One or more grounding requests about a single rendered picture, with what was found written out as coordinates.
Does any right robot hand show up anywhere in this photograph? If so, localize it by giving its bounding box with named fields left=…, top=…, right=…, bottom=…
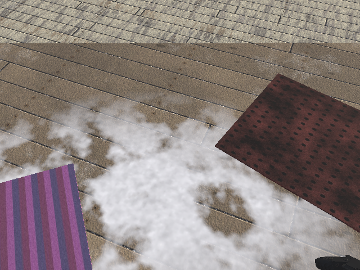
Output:
left=315, top=255, right=360, bottom=270

